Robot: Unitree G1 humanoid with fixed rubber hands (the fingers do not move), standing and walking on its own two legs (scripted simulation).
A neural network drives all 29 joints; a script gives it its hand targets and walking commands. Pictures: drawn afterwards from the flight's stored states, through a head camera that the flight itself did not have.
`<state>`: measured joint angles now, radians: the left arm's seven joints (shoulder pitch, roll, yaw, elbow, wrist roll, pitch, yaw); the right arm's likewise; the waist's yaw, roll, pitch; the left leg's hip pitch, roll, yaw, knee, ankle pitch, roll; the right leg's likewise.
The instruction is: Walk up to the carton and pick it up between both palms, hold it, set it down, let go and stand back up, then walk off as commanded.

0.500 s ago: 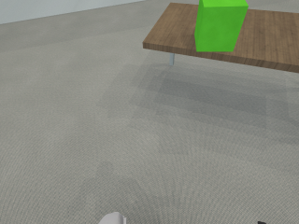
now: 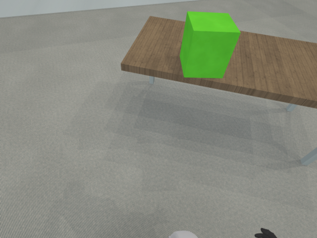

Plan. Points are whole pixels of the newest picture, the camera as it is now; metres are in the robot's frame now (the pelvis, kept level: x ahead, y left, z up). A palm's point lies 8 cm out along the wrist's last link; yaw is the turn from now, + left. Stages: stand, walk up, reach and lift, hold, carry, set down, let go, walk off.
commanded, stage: walk up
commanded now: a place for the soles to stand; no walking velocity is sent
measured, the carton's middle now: (205, 46) +0.99 -0.27 -0.04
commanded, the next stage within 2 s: none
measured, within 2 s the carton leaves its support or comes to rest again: neither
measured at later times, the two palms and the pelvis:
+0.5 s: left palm (83, 222) +0.18 +0.18 -0.08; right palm out of the picture +0.15 -0.45 -0.11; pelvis +0.11 -0.13 +0.00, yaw -7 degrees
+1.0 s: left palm (95, 185) +0.29 +0.18 -0.12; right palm (303, 203) +0.23 -0.43 -0.09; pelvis +0.19 -0.11 +0.00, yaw -11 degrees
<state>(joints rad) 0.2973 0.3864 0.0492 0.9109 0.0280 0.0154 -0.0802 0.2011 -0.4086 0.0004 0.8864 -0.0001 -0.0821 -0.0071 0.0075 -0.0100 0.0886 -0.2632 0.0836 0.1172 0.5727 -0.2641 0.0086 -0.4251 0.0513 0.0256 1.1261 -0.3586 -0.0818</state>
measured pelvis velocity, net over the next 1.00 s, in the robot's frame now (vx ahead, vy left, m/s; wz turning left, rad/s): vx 0.19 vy -0.11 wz -0.19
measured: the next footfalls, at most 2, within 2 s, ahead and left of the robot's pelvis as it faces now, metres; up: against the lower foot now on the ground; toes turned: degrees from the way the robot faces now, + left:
right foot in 0.24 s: +0.19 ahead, -0.20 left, +0.00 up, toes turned -6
left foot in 0.82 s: +0.30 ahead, -0.01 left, +0.00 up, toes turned -5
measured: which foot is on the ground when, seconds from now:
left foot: down 0.00-0.26, up 0.28-0.80, down 0.82-1.00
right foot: up 0.00-0.22, down 0.24-0.82, up 0.84-1.00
